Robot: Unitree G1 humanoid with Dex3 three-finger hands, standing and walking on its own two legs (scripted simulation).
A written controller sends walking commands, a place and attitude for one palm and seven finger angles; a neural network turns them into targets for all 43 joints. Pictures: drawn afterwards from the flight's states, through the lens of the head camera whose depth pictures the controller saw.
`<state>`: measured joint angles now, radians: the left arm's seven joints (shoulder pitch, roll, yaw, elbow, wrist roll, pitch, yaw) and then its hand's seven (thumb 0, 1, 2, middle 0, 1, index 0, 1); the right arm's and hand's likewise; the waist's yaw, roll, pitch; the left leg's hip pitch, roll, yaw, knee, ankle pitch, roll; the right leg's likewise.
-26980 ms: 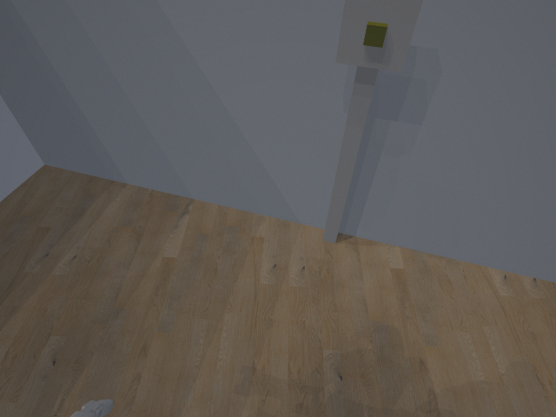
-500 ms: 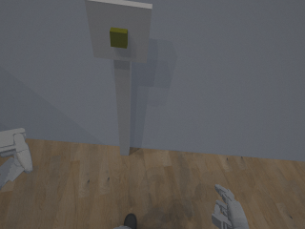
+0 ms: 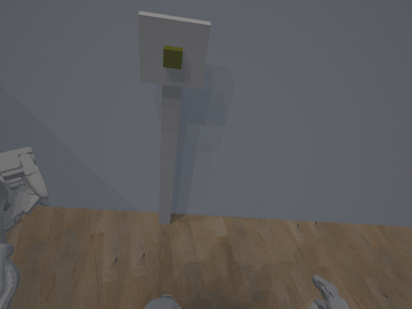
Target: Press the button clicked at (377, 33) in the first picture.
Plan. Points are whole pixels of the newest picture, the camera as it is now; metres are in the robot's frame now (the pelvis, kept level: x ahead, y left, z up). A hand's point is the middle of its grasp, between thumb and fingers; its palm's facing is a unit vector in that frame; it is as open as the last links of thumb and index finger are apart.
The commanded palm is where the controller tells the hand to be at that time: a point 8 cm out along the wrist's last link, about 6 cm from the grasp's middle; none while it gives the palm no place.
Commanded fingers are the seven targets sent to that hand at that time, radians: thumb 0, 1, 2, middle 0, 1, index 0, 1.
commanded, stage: stop stepping back and stand still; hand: left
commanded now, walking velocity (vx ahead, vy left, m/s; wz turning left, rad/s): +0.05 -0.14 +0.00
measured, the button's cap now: (173, 57) +0.68 +0.12 +0.19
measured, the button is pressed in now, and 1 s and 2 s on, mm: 0 0 0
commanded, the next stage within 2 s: let the arm hang, fingers relaxed in 0.60 s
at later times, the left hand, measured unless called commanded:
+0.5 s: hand out of the picture +0.14 +0.31 +0.21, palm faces +0.30 -0.89 -0.34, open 3.1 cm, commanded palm +0.08 +0.37 +0.21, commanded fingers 0.00 0.90 0.90 -1.30 -1.50 -1.30 -1.50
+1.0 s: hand out of the picture +0.06 +0.26 -0.15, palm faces +0.09 -0.97 -0.22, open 3.3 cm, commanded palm none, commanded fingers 0.00 0.90 0.90 -0.71 -0.86 -0.71 -0.86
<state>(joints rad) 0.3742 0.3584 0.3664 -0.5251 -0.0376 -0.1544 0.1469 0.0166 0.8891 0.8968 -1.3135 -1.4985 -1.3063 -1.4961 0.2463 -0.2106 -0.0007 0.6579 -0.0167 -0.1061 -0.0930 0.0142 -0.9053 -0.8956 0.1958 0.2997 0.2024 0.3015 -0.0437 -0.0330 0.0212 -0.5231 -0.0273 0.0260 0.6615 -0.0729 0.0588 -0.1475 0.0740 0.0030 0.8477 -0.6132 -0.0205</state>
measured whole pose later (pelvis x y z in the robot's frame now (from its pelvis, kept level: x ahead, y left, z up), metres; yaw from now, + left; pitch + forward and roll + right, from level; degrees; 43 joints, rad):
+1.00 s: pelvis -0.02 +0.07 +0.02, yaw +3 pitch +0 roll +0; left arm 0.30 0.21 0.05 0.77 0.02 0.06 0.06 0.02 0.90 0.89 -1.00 -1.29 -1.02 -1.21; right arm 0.29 -0.20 0.01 0.85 -0.04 0.01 -0.02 0.01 -0.91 -0.90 0.20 0.30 0.20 0.30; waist -0.03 -0.07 0.03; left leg -0.34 -0.03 0.03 0.70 -0.35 0.05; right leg -0.23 -0.02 -0.06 0.83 -0.52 0.00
